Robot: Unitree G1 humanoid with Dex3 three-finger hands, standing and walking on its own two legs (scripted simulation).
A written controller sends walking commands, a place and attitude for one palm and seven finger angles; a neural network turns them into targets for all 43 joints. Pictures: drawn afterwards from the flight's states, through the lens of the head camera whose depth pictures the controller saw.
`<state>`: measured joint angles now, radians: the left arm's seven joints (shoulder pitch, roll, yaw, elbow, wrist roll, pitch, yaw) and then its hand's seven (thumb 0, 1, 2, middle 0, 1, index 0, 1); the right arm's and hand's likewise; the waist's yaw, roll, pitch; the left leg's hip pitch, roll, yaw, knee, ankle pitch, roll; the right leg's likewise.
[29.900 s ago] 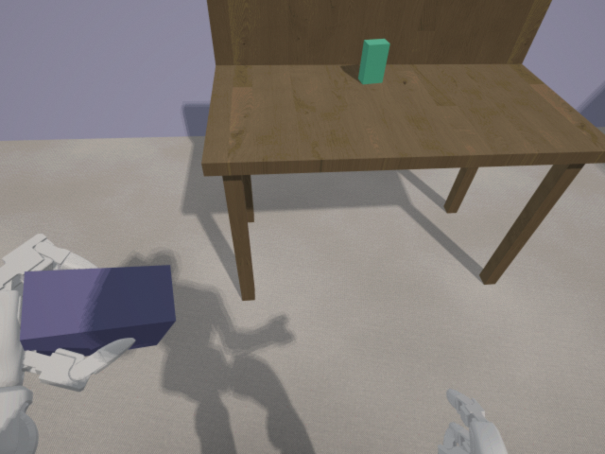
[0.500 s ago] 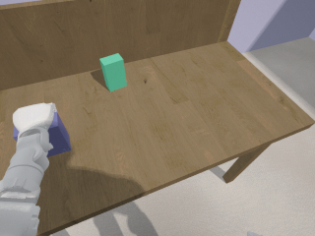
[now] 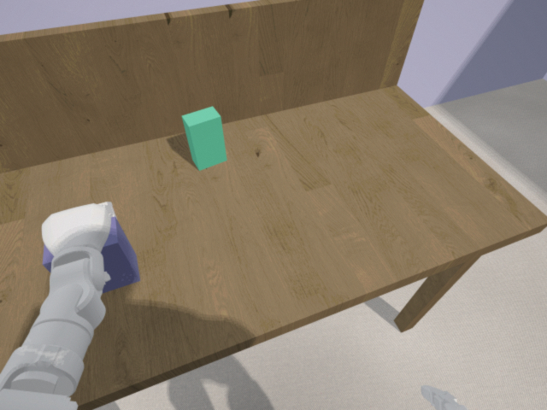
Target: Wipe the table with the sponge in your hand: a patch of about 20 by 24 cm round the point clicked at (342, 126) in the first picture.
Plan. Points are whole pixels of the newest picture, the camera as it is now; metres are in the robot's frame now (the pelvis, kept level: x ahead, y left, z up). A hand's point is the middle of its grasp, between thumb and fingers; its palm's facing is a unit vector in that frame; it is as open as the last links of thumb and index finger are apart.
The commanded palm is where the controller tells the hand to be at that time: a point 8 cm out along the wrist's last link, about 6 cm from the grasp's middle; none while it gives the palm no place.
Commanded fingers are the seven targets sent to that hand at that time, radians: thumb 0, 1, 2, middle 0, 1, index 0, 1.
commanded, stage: wipe back along the first lane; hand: left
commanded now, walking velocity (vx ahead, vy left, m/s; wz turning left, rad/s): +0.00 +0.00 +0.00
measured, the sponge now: (100, 266) +0.33 +0.32 -0.03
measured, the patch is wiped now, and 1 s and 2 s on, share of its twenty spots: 1.00 1.00 1.00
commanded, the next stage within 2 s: lift the sponge slowly off the table in 0.98 s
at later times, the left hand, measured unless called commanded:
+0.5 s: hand (96, 281) +0.29 +0.29 +0.02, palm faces -0.04 -0.04 -1.00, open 9.6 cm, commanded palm +0.24 +0.27 +0.05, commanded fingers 0.00 0.10 1.30 -1.20 -1.60 -1.20 -1.60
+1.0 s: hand (97, 313) +0.24 +0.27 +0.02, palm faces -0.03 -0.07 -1.00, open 9.6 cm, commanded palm +0.19 +0.25 +0.04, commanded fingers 0.00 0.10 1.30 -1.20 -1.60 -1.20 -1.60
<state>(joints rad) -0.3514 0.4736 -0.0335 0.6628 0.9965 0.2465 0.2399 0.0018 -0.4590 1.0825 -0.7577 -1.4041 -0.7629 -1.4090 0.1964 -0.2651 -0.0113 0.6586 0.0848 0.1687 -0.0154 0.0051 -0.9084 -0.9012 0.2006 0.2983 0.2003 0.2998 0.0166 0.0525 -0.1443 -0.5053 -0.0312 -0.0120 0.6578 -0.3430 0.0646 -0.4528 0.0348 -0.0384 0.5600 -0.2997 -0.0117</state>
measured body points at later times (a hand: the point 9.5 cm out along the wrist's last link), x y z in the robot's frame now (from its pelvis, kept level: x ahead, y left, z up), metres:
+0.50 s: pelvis +0.01 -0.01 +0.00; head +0.02 -0.02 +0.45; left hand +0.29 +0.29 +0.07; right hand +0.20 -0.24 -0.10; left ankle -0.02 +0.07 -0.72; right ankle -0.02 -0.12 -0.72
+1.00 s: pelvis +0.00 -0.01 +0.01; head +0.00 -0.04 +0.46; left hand +0.24 +0.27 +0.07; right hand +0.20 -0.24 -0.09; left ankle -0.02 +0.07 -0.72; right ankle -0.02 -0.12 -0.72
